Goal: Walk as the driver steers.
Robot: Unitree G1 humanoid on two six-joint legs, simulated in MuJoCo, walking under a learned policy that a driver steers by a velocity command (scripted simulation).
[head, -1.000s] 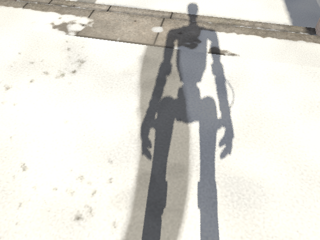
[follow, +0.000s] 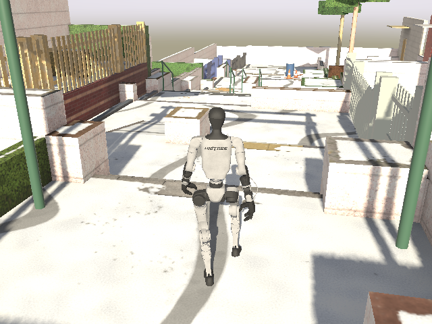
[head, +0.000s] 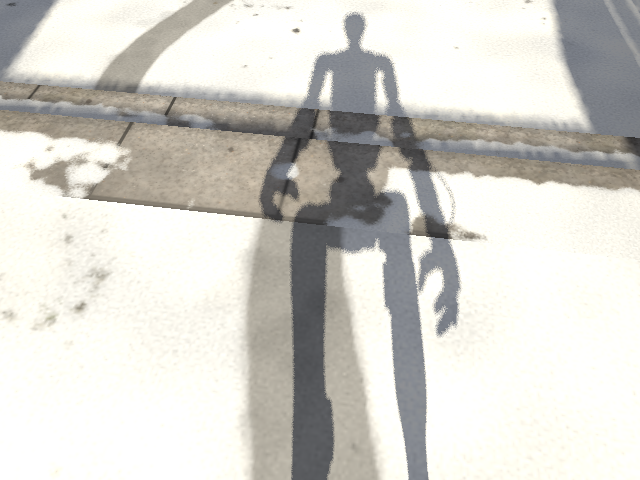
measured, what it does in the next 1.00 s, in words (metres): walks ahead, turning right: right foot, then left foot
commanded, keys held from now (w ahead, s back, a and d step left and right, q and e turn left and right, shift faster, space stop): w+shift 0.36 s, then w+e+shift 0.64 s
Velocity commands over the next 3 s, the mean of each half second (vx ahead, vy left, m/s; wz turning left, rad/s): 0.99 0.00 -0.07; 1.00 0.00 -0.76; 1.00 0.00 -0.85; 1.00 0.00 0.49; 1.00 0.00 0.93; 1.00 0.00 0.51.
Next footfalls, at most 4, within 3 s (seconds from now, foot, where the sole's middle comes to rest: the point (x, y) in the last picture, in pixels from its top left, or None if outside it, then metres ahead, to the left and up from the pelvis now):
0.20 right None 0.41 -0.09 -0.77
0.64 left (279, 338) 0.86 0.10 -0.77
1.10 right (387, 233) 1.18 -0.20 -0.77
1.66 left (414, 166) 1.63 -0.37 -0.93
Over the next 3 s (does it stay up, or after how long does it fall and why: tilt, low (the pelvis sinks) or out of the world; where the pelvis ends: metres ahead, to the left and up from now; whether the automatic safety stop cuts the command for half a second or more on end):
stays up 2.59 -0.94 -0.31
